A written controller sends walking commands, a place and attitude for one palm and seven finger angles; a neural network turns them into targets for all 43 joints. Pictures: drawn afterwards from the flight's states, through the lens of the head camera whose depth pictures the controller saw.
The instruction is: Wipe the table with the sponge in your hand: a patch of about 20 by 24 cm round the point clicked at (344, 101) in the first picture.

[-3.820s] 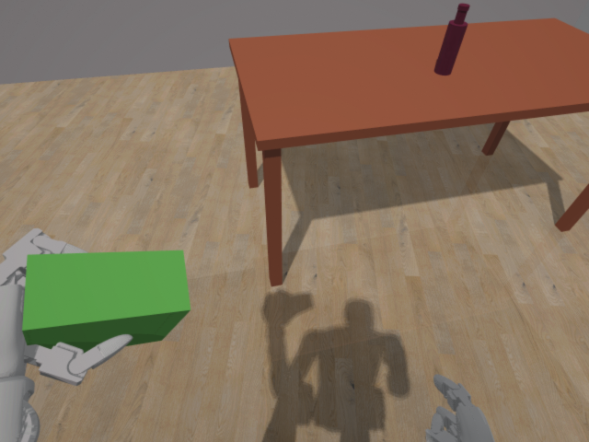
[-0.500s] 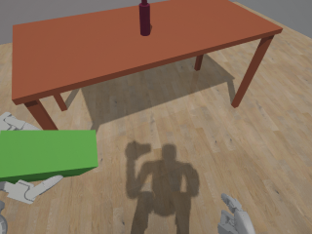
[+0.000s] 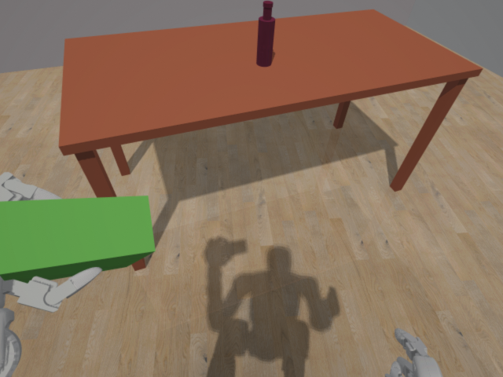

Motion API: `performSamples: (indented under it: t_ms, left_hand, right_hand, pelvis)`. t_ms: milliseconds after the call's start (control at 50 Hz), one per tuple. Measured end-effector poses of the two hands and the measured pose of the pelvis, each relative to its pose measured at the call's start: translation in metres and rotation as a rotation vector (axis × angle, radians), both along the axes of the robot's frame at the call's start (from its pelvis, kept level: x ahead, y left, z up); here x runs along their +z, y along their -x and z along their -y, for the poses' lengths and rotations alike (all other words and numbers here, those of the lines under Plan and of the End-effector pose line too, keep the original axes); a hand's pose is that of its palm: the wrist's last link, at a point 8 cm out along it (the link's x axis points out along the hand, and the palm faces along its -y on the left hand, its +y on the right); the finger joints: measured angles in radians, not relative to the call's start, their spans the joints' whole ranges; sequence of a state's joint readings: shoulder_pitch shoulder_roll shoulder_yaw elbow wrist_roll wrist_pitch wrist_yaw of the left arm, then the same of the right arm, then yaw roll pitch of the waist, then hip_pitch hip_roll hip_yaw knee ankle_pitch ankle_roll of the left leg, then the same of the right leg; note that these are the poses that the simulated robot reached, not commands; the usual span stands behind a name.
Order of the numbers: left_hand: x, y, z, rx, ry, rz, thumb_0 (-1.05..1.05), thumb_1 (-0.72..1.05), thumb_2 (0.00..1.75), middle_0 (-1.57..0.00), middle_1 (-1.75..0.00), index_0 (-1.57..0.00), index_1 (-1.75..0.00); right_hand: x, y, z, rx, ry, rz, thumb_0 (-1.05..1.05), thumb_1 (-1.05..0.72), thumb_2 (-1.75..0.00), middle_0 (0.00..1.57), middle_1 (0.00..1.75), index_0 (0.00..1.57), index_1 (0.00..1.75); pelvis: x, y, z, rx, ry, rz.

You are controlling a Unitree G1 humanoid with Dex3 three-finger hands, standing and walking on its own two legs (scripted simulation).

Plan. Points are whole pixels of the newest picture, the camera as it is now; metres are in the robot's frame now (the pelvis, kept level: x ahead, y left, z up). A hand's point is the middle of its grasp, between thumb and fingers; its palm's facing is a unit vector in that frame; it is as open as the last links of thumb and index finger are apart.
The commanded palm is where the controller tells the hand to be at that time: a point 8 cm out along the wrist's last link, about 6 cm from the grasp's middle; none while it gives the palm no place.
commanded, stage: take the last steps up to it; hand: left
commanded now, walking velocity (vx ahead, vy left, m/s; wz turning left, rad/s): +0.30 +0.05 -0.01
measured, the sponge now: (99, 239) +0.24 +0.21 +0.16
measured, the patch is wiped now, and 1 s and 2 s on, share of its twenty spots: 0.00 0.00 0.00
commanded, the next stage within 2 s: none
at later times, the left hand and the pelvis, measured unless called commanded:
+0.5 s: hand (75, 201) +0.28 +0.25 +0.17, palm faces +0.40 -0.81 -0.43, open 10.5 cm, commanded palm +0.23 +0.29 +0.19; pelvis +0.07 +0.01 +0.01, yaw +1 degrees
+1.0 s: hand (114, 144) +0.40 +0.24 +0.17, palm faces +0.39 -0.80 -0.46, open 10.5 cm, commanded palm +0.34 +0.29 +0.19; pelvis +0.18 +0.01 +0.00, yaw +0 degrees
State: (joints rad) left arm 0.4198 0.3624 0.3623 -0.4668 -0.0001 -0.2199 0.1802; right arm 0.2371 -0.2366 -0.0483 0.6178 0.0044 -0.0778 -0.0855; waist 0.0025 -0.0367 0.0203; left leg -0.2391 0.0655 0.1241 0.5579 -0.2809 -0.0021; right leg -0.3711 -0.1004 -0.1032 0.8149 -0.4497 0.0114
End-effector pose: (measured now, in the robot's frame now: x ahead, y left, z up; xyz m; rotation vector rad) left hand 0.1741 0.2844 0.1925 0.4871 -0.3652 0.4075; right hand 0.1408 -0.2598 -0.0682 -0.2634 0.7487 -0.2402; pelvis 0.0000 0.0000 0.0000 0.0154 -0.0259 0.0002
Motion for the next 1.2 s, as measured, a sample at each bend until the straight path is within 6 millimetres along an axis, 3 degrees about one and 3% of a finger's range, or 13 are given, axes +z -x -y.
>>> performSamples:
  t_ms: [60,160,240,300,440,540,660,740,820,920,960,1100,1200]
  left_hand:
    - [-0.001,-0.008,-0.004,0.004,0.000,-0.019,-0.01,-0.52,0.99,-0.69,-1.35,-0.71,-1.34]
    - [0.006,-0.016,0.011,-0.025,-0.028,-0.053,-0.01,-0.52,0.99,-0.69,-1.35,-0.71,-1.34]
    - [0.006,-0.026,0.022,-0.021,-0.092,-0.058,-0.01,-0.52,0.99,-0.69,-1.35,-0.71,-1.34]
    - [0.000,-0.036,0.018,-0.004,-0.060,-0.080,-0.01,-0.52,0.99,-0.69,-1.35,-0.71,-1.34]
    - [-0.007,-0.058,0.005,-0.002,-0.017,-0.141,-0.01,-0.52,0.99,-0.69,-1.35,-0.71,-1.34]
    - [-0.002,-0.078,-0.012,-0.036,-0.019,-0.054,-0.01,-0.52,0.99,-0.69,-1.35,-0.71,-1.34]
    - [0.003,-0.119,-0.034,-0.031,-0.036,-0.015,-0.01,-0.52,0.99,-0.69,-1.35,-0.71,-1.34]
    - [0.007,-0.137,-0.025,-0.052,-0.027,-0.057,-0.01,-0.52,0.99,-0.69,-1.35,-0.71,-1.34]
    - [0.008,-0.153,-0.009,-0.074,-0.055,-0.103,-0.01,-0.52,0.99,-0.69,-1.35,-0.71,-1.34]
    - [0.001,-0.173,0.003,-0.044,-0.097,-0.100,-0.01,-0.52,0.99,-0.69,-1.35,-0.71,-1.34]
    - [-0.003,-0.180,0.003,-0.033,-0.064,-0.105,-0.01,-0.52,0.99,-0.69,-1.35,-0.71,-1.34]
    - [-0.003,-0.199,-0.005,-0.031,-0.033,-0.119,-0.01,-0.52,0.99,-0.69,-1.35,-0.71,-1.34]
    - [0.001,-0.218,-0.025,-0.039,-0.034,-0.026,-0.01,-0.52,0.99,-0.69,-1.35,-0.71,-1.34]
  right_hand:
    - [-0.001,-0.007,-0.024,0.020,-0.068,0.017,0.01,-0.91,-0.90,0.20,0.30,0.20,0.30]
    - [-0.012,-0.019,-0.054,0.075,-0.168,0.011,0.01,-0.91,-0.90,0.20,0.30,0.20,0.30]
    - [-0.036,-0.034,-0.058,0.109,-0.209,-0.017,0.01,-0.90,-0.90,0.20,0.30,0.20,0.30]
    - [-0.044,-0.043,-0.051,0.117,-0.196,-0.075,0.01,-0.90,-0.90,0.20,0.30,0.21,0.30]
    - [-0.017,-0.063,-0.026,0.081,-0.082,-0.112,0.02,-0.91,-0.90,0.20,0.30,0.20,0.30]
    - [-0.002,-0.089,-0.021,0.053,0.026,-0.056,0.02,-0.91,-0.90,0.20,0.30,0.20,0.30]
    - [0.004,-0.120,-0.050,0.019,-0.038,0.008,0.01,-0.91,-0.90,0.20,0.30,0.20,0.30]
    - [0.003,-0.135,-0.073,0.041,-0.121,0.020,0.01,-0.91,-0.90,0.20,0.30,0.20,0.30]
    - [-0.009,-0.147,-0.083,0.059,-0.179,0.000,0.01,-0.91,-0.90,0.20,0.30,0.20,0.30]
    - [-0.039,-0.168,-0.069,0.082,-0.198,-0.051,0.01,-0.90,-0.90,0.20,0.30,0.21,0.30]
    - [-0.043,-0.175,-0.059,0.081,-0.181,-0.084,0.01,-0.90,-0.90,0.20,0.30,0.21,0.30]
    - [-0.017,-0.199,-0.031,0.050,-0.061,-0.115,0.02,-0.91,-0.90,0.20,0.30,0.20,0.30]
    - [-0.004,-0.228,-0.030,0.030,0.032,-0.056,0.02,-0.91,-0.90,0.20,0.30,0.20,0.30]
  pelvis:
    - [0.004,-0.006,-0.001,0.005,0.016,-0.003]
    - [0.006,-0.020,0.003,-0.005,0.028,-0.009]
    - [-0.007,-0.030,0.010,0.005,0.029,-0.002]
    - [-0.006,-0.036,0.009,0.011,0.024,0.001]
    - [0.008,-0.059,-0.001,0.017,-0.001,-0.026]
    - [0.000,-0.084,-0.022,0.006,0.019,-0.019]
    - [0.003,-0.106,-0.031,-0.009,0.028,-0.015]
    - [0.010,-0.124,-0.031,-0.029,0.044,-0.031]
    - [0.010,-0.143,-0.023,-0.036,0.045,-0.029]
    - [-0.007,-0.164,-0.009,-0.012,0.036,-0.010]
    - [-0.006,-0.170,-0.010,-0.009,0.030,-0.004]
    - [0.005,-0.197,-0.016,0.004,0.007,-0.024]
    - [-0.004,-0.224,-0.034,-0.002,0.015,-0.008]
